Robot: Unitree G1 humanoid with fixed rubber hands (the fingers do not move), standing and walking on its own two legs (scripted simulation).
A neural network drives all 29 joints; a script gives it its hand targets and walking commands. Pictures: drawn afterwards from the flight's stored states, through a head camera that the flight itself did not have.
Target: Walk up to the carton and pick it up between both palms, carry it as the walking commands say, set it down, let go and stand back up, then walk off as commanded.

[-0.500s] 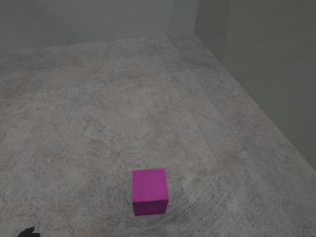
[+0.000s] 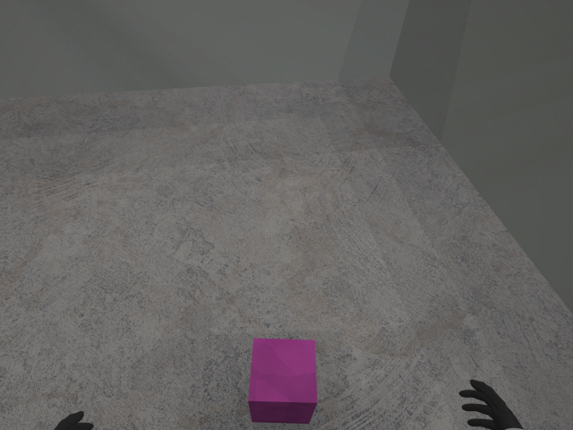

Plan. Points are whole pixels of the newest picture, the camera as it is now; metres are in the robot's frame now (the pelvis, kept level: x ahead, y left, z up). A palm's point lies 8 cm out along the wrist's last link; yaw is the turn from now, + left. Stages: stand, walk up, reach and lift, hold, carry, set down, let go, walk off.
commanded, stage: walk up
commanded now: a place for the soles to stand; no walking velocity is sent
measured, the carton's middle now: (282, 382) +0.38 +0.00 -0.65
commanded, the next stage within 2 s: stand in 0.56 s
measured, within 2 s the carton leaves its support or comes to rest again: neither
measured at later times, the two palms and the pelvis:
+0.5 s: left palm out of the picture +0.10 +0.32 -0.10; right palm out of the picture +0.09 -0.31 -0.09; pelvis -0.01 +0.01 +0.01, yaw -2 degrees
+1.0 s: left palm out of the picture +0.10 +0.30 -0.10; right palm out of the picture +0.08 -0.32 -0.09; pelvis -0.02 +0.00 +0.01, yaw -3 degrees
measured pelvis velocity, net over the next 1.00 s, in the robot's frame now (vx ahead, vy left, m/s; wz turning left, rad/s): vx -0.02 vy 0.00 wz -0.04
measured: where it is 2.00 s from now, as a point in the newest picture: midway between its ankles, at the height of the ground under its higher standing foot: outside the picture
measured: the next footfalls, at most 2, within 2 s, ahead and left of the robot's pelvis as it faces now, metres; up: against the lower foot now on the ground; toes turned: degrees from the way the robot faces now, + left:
none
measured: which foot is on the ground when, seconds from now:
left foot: down 0.00-1.00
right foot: down 0.00-1.00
